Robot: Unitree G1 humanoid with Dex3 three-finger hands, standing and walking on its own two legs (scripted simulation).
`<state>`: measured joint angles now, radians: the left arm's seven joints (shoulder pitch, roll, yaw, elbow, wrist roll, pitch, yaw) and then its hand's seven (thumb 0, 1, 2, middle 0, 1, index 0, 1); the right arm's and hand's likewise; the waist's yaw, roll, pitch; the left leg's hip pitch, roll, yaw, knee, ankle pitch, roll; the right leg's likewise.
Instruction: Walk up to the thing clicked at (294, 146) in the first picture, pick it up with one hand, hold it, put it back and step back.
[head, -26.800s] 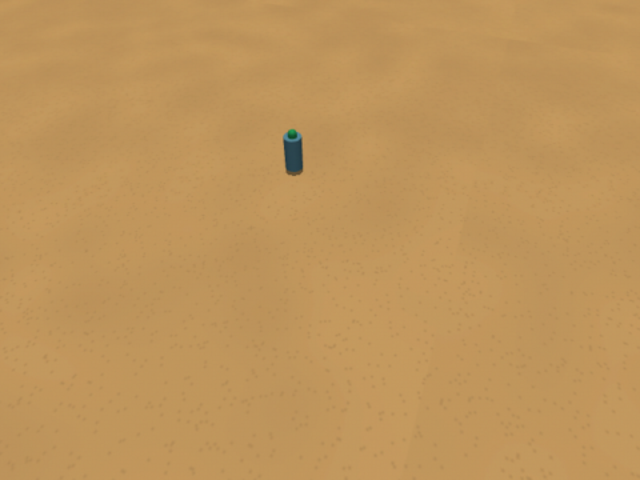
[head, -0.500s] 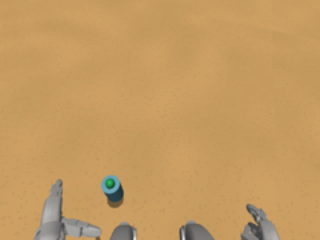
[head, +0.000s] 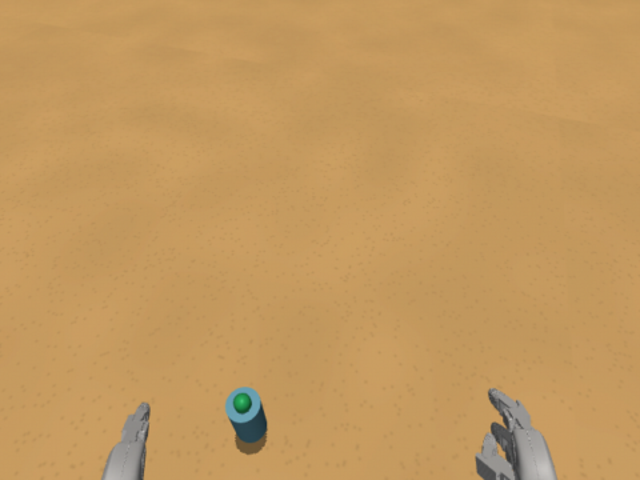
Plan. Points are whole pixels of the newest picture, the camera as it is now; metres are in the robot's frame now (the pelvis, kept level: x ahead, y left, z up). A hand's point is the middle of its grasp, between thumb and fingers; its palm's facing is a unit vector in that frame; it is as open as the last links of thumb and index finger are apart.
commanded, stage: home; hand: left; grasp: from the side
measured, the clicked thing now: (246, 413) +0.42 +0.20 -0.61
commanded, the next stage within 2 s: stand in 1.42 s
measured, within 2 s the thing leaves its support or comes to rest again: neither
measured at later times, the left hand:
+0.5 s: hand out of the picture +0.16 +0.17 -0.05, palm faces +0.09 -0.95 -0.29, open 17.4 cm
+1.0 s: hand out of the picture +0.16 +0.17 -0.05, palm faces +0.09 -0.96 -0.28, open 17.3 cm
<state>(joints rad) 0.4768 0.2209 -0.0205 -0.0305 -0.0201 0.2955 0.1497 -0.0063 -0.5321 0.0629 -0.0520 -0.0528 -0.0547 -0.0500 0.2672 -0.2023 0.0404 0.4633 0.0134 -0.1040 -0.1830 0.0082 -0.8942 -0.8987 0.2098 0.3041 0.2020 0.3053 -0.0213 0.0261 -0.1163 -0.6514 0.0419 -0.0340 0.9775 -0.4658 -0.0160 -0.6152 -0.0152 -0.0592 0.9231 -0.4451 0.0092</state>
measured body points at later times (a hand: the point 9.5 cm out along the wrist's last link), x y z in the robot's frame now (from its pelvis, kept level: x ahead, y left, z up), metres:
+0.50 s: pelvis -0.01 -0.01 +0.00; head +0.01 -0.01 +0.45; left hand +0.16 +0.22 -0.03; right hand +0.15 -0.25 -0.07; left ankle +0.02 +0.12 -0.68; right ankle +0.01 -0.13 -0.68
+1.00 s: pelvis -0.01 -0.01 +0.00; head +0.01 -0.01 +0.45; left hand +0.16 +0.22 -0.03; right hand +0.15 -0.25 -0.07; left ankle +0.02 +0.12 -0.68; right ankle +0.01 -0.13 -0.68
